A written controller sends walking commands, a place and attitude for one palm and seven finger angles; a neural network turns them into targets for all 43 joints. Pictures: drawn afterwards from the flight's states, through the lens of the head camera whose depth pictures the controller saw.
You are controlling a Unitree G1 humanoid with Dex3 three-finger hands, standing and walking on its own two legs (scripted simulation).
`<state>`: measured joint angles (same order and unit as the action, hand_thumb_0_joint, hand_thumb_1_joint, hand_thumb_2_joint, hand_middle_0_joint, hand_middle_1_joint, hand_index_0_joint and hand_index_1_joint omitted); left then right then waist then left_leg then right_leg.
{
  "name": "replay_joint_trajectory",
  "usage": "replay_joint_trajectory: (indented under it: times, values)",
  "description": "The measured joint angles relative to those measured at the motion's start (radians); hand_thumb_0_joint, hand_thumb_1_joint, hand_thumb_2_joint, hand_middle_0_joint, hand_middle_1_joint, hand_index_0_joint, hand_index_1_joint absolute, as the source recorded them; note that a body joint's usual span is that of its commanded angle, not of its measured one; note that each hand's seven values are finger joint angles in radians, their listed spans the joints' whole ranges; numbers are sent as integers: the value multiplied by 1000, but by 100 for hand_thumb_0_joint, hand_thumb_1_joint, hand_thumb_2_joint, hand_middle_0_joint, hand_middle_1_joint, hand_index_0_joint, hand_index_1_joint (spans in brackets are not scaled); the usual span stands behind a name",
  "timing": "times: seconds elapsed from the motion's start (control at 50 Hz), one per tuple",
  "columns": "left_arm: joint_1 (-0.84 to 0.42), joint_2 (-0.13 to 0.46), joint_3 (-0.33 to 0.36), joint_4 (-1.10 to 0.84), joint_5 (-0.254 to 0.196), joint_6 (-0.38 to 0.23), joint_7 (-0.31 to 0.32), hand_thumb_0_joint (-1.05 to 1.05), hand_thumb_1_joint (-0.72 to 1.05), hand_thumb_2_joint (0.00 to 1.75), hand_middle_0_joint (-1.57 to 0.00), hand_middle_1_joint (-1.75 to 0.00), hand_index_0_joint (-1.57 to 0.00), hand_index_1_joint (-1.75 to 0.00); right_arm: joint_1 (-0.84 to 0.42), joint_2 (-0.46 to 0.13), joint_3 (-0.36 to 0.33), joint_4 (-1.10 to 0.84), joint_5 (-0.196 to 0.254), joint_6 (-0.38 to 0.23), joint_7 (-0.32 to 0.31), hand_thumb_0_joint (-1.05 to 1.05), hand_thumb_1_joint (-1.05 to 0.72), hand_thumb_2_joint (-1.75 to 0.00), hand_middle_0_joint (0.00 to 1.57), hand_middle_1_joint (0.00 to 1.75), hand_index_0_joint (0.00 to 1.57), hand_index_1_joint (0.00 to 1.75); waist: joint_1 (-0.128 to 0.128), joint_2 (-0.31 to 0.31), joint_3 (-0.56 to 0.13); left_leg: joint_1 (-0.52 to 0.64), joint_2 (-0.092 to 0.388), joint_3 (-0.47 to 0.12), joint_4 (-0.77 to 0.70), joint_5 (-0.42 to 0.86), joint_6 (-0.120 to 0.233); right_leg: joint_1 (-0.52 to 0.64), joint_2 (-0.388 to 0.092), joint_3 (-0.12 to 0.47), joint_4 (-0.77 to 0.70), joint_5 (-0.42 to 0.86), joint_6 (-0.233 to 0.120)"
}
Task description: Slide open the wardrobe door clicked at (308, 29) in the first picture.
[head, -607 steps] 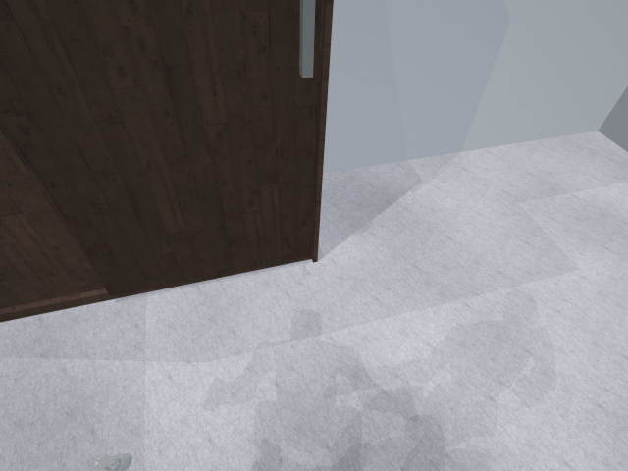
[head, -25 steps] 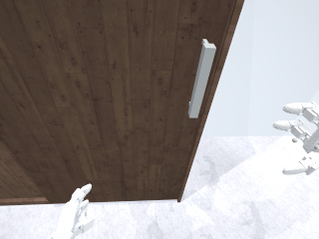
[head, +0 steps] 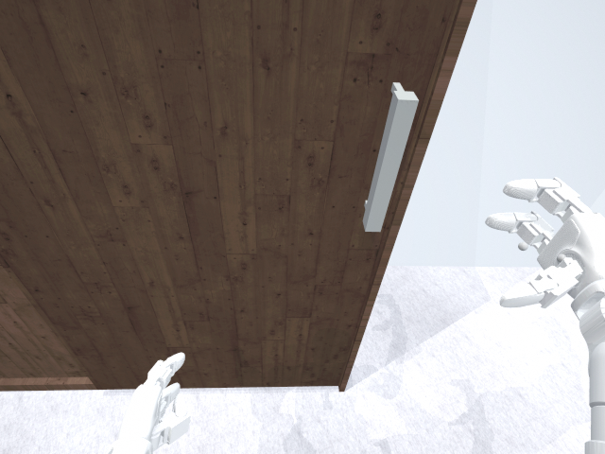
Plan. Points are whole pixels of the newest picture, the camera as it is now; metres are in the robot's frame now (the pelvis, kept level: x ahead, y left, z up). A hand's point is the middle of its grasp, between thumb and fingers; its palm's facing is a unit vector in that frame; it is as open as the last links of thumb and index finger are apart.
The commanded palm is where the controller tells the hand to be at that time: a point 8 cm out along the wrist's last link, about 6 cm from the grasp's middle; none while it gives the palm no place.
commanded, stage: move the hooked fingers beside the handle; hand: right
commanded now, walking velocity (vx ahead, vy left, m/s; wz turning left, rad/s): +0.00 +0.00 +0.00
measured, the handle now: (383, 162) +0.50 -0.11 +0.17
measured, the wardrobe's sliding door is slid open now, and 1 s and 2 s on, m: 0.00 0.00 0.00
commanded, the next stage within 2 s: none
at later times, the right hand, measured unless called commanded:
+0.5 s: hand (472, 219) +0.36 -0.20 +0.18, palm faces -0.03 +1.00 -0.03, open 14.0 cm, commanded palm +0.34 -0.26 +0.18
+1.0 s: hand (447, 194) +0.41 -0.18 +0.18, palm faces -0.04 +1.00 +0.00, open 14.0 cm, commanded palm +0.38 -0.24 +0.18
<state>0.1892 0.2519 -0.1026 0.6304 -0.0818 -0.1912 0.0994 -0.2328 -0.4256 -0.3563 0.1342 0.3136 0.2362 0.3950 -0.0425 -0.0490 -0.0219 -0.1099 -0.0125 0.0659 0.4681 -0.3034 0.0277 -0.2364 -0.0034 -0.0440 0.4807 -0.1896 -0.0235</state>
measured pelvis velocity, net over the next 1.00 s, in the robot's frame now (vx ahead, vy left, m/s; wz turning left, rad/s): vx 0.02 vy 0.01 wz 0.03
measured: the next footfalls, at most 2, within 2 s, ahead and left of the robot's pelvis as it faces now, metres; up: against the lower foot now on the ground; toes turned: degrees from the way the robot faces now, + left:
none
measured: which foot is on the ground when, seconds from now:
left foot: down 0.00-1.00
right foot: down 0.00-1.00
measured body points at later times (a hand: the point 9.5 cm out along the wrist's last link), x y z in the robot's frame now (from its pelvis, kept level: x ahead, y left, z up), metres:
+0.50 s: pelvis +0.00 +0.01 +0.00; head -0.02 +0.03 +0.45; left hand +0.17 +0.25 -0.08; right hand +0.35 -0.25 +0.18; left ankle -0.03 +0.10 -0.74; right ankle +0.05 -0.10 -0.74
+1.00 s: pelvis +0.02 +0.01 +0.00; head +0.00 +0.02 +0.45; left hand +0.15 +0.26 -0.09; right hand +0.40 -0.23 +0.18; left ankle -0.03 +0.10 -0.74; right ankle +0.05 -0.10 -0.74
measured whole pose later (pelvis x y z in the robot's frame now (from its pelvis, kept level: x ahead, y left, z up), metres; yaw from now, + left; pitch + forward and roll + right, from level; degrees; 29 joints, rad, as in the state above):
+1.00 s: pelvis +0.02 +0.01 +0.00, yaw +2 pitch +0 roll +0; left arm 0.26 0.27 -0.05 0.66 -0.08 -0.11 0.10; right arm -0.52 -0.37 -0.28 0.48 0.24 0.16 0.27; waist 0.01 -0.03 -0.05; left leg -0.17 -0.03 0.04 0.48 -0.32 0.04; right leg -0.28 -0.02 -0.07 0.48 -0.21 -0.01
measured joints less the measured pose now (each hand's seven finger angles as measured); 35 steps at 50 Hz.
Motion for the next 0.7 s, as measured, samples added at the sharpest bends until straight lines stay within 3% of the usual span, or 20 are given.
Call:
replay_joint_trajectory:
  times: [0.08,0.24,0.48,0.7]
  values:
    - [5,5,4,-5,-1,12,-2,2,90,90,-20,-30,-20,-30,-9,11,17,8,-17,28,-29,-1,50,-30,30,120,30,120,2,-5,2,0,0,-2,-3,2,0,3,0,-2,-7,4,0]
    - [6,8,7,16,3,32,7,2,90,90,-20,-30,-20,-30,-56,32,40,42,-28,6,-58,-1,50,-30,30,120,30,120,4,5,4,2,-4,-1,-4,3,5,6,-3,-1,-13,7,5]
    - [18,21,22,25,-1,48,16,2,90,90,-20,-30,-20,-29,-176,27,77,198,-53,-5,-86,-1,50,-30,30,120,30,120,27,8,5,-18,-11,-1,-3,3,12,-12,-10,0,-12,7,11]
    - [57,20,34,26,0,69,5,1,90,90,-20,-30,-20,-29,-225,15,46,300,-65,-39,-103,-1,50,-30,30,120,30,120,46,18,-19,-38,-17,-20,1,-5,15,-24,-19,-17,-11,-6,15]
